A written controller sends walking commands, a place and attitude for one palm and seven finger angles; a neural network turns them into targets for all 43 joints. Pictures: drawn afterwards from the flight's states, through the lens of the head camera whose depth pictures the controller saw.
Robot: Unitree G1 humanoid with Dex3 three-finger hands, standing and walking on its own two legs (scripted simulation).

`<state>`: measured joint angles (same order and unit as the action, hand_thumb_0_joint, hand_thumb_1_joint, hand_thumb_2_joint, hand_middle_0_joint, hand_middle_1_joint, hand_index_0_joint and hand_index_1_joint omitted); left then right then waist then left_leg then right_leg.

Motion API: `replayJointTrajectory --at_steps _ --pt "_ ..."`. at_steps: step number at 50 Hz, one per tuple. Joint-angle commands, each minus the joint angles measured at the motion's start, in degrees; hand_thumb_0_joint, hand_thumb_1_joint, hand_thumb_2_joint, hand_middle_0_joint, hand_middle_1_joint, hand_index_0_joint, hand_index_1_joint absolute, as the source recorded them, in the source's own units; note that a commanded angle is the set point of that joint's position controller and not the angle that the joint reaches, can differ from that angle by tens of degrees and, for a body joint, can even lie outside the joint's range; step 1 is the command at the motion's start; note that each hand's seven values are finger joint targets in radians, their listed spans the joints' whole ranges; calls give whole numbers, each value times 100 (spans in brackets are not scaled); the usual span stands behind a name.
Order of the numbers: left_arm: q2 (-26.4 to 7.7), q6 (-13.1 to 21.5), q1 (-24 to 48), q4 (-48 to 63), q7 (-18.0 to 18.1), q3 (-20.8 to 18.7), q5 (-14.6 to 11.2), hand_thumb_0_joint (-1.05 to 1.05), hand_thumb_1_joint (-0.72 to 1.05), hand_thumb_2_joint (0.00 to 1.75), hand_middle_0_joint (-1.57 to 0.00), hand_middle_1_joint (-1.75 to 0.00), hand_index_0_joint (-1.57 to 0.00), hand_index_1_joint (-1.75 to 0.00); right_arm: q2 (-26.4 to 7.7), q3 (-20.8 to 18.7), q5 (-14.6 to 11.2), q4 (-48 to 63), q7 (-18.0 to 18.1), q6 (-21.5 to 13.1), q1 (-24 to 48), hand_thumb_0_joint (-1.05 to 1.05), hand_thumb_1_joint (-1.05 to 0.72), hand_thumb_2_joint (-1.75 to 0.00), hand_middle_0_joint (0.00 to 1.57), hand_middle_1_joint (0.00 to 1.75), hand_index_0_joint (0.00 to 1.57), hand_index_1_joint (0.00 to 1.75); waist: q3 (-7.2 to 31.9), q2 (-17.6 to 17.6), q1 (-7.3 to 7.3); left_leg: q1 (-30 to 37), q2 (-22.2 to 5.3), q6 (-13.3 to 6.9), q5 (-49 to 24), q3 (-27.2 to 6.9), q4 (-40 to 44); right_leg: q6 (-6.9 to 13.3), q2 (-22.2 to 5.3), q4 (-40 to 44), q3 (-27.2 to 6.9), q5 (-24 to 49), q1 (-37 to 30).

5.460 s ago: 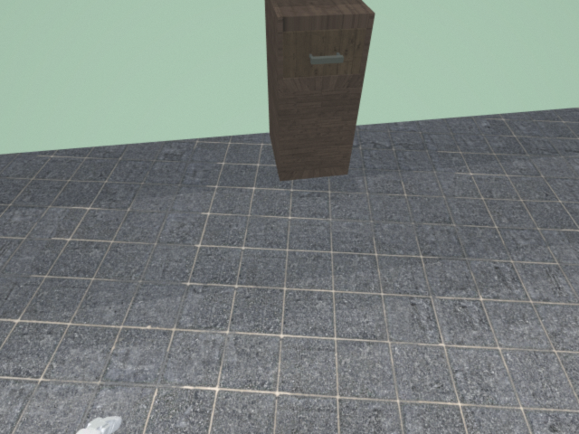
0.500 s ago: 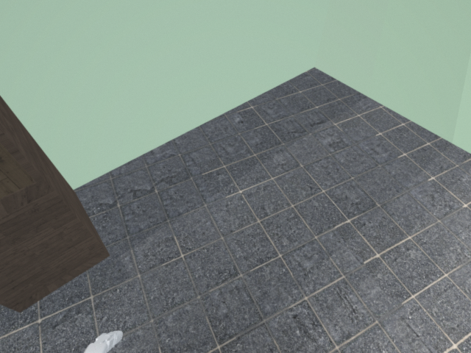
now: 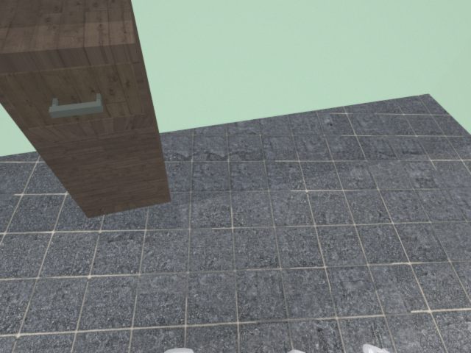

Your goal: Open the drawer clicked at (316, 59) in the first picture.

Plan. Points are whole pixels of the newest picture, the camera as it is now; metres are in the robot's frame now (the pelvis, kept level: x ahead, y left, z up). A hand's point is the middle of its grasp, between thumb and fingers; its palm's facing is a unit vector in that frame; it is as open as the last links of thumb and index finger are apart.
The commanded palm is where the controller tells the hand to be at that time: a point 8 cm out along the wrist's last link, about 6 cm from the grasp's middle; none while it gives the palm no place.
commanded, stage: turn to face it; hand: left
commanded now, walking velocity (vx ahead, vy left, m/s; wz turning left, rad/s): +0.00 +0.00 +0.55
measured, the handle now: (77, 104) +0.70 +0.50 -0.09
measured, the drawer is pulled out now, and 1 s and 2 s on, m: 0.00 0.00 0.00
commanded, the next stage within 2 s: take the last steps up to it in 0.52 s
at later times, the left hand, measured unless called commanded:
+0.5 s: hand out of the picture +0.07 +0.18 -0.13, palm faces +0.22 -0.93 -0.29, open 7.4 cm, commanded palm none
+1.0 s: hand out of the picture -0.14 +0.19 -0.17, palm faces +0.43 -0.88 -0.20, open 7.4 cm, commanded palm none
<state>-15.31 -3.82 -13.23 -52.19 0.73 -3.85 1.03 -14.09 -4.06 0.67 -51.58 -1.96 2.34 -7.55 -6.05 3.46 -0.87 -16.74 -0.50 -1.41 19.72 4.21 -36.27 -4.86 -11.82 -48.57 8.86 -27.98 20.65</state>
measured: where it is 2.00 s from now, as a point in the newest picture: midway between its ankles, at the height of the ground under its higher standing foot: (189, 317)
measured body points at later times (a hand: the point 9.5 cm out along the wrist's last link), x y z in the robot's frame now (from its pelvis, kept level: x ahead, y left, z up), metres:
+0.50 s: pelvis +0.00 -0.03 +0.01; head +0.02 -0.06 +0.46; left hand +0.06 +0.23 -0.11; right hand +0.10 -0.27 -0.15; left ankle -0.03 +0.10 -0.69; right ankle +0.02 -0.13 -0.72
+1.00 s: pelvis +0.00 +0.04 +0.01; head -0.01 +0.06 +0.46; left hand -0.16 +0.24 -0.15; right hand +0.16 -0.16 -0.12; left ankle -0.06 +0.11 -0.72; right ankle +0.02 -0.11 -0.69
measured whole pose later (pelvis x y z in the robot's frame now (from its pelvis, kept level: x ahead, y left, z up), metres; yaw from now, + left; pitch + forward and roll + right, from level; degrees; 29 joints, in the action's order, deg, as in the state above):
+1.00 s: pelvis +0.00 +0.04 +0.01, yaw +20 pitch -1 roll -1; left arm -12.8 -2.2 -23.8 -63.3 0.0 -3.2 1.6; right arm -10.6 -2.1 1.3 -56.4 -0.7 -1.0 -11.9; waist -0.7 2.4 -3.0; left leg -9.8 -1.3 -1.9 19.0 6.1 -30.5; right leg -1.1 -6.8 -46.4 6.2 -26.3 17.2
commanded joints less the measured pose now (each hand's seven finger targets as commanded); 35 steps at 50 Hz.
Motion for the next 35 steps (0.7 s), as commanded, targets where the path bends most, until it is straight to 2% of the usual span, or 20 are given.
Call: replayJointTrajectory --at_steps 1,3,5,7,9,13,17,18,19,20,21,22,23,24,25,26,27,28,31,35 --pt "-420 146 647 655 32 -150 -2 0 90 90 -20 -30 -20 -30 -1279 -293 52 132 252 -154 -718 0 -90 -90 20 30 20 30 899 -1641 430 1225 -1685 -789 -3689 -1974 1519 -37 325 -1906 -800 -23 1498" --pt "-445 180 409 492 -26 -164 -7 0 90 90 -20 -30 -20 -30 -1072 -194 42 280 261 -192 -297 0 -90 -90 20 30 20 30 808 -1375 213 996 -1300 -634 -3432 -1570 1550 -73 410 -1892 -788 457 1275" --pt "-459 179 240 415 -25 -152 -12 0 90 90 -20 -30 -20 -30 -1053 -186 28 291 261 -209 -306 0 -90 -90 20 30 20 30 956 -1213 174 1177 -1175 -630 -3503 -1440 1534 -115 504 -1709 -772 623 1179" --pt "-458 178 344 410 -7 -137 -19 0 90 90 -20 -30 -20 -30 -1024 -184 24 255 267 -202 -445 0 -90 -90 20 30 20 30 924 -1065 227 1216 -1177 -700 -3425 -1601 1589 -136 561 -1448 -796 644 1115" --pt "-417 181 420 467 18 -123 -25 0 90 90 -20 -30 -20 -30 -1008 -185 38 213 268 -195 -554 0 -90 -90 20 30 20 30 918 -1106 264 1339 -1244 -795 -3410 -1817 1593 -152 610 -1151 -834 543 1128" --pt "-344 185 650 585 47 -79 -46 0 90 90 -20 -30 -20 -30 -1022 -201 74 191 258 -145 -617 0 -90 -90 20 30 20 30 807 -1137 337 1100 -1273 -907 -3038 -2180 1590 -97 755 -395 -832 279 769" --pt "-280 243 362 528 74 -44 -83 0 90 90 -20 -30 -20 -30 -991 -199 83 217 250 -109 -418 0 -90 -90 20 30 20 30 816 -1286 187 626 -1130 -835 -3258 -2364 1363 31 1008 782 -741 423 -133" --pt "-273 270 196 484 85 -46 -96 0 90 90 -20 -30 -20 -30 -965 -196 74 217 248 -107 -378 0 -90 -90 20 30 20 30 879 -1216 113 460 -1074 -772 -3197 -2377 1236 60 1044 1202 -724 748 -498" --pt "-288 309 -1 428 97 -59 -92 0 90 90 -20 -30 -20 -30 -925 -195 50 228 242 -103 -335 0 -90 -90 20 30 20 30 968 -1070 -1 248 -926 -620 -2932 -2302 1030 76 1026 1896 -696 1279 -957" --pt "-435 376 -205 380 117 -84 -72 0 90 90 -20 -30 -20 -30 -772 -176 2 224 225 -114 -363 0 -90 -90 20 30 20 30 1081 -701 -89 -171 -659 -343 -2244 -2094 627 121 757 2716 -919 1876 -1673" --pt "-930 452 -321 360 161 -167 22 0 90 90 -20 -30 -20 -30 -389 -119 -56 270 191 -123 -526 0 -90 -90 20 30 20 30 1231 763 -100 -1125 71 125 -459 -1269 -441 502 -540 3151 -2158 2400 -2456" --pt "-1266 451 -303 428 156 -205 38 0 90 90 -20 -30 -20 -30 -358 -129 -39 406 208 -82 -448 0 -90 -90 20 30 20 30 1062 1302 -113 -1467 466 349 1452 -806 -1663 1201 -1684 3228 -3070 3325 -1902" --pt "-1124 413 -217 463 161 -161 10 0 90 90 -20 -30 -20 -30 -518 -188 8 348 212 -16 -406 0 -90 -90 20 30 20 30 956 675 -93 -1271 256 304 1407 -1020 -2485 1461 -1592 3221 -2664 2995 -1289" --pt "-845 429 126 502 176 -145 -4 0 90 90 -20 -30 -20 -30 -534 -195 48 188 188 66 -445 0 -90 -90 20 30 20 30 644 932 59 -1303 127 298 1042 -1140 -2873 1315 -1185 3419 -2399 2264 -821" --pt "-696 410 380 543 155 -99 -14 0 90 90 -20 -30 -20 -30 -517 -215 55 38 158 100 -497 0 -90 -90 20 30 20 30 364 688 167 -1314 91 333 640 -987 -3187 1183 -848 3448 -2073 1834 -626" --pt "-572 416 502 563 133 -42 -23 0 90 90 -20 -30 -20 -30 -498 -210 60 -50 129 110 -598 0 -90 -90 20 30 20 30 251 488 240 -1341 21 370 289 -877 -3346 1091 -620 3389 -1649 1808 -597" --pt "-481 432 510 541 133 -29 -25 0 90 90 -20 -30 -20 -30 -446 -195 51 -121 107 103 -689 0 -90 -90 20 30 20 30 242 506 276 -1336 -11 406 106 -800 -3326 1018 -495 3346 -1384 1998 -628" --pt "-442 456 388 503 128 -26 -13 0 90 90 -20 -30 -20 -30 -396 -174 53 -156 104 103 -676 0 -90 -90 20 30 20 30 251 529 233 -1319 -28 445 -7 -739 -3275 1006 -431 3318 -1234 2150 -728" --pt "-458 472 -44 319 132 -23 3 0 90 90 -20 -30 -20 -30 -360 -137 48 -178 121 103 -492 0 -90 -90 20 30 20 30 369 602 57 -1293 -70 528 30 -645 -2826 1093 -458 3271 -1162 2386 -1099" --pt "-582 542 -648 -6 96 -96 49 0 90 90 -20 -30 -20 -30 -287 -67 74 -123 82 26 -161 0 -90 -90 20 30 20 30 542 563 -225 -1413 -213 541 265 -416 -1957 1178 -698 3449 -1402 1680 -1813"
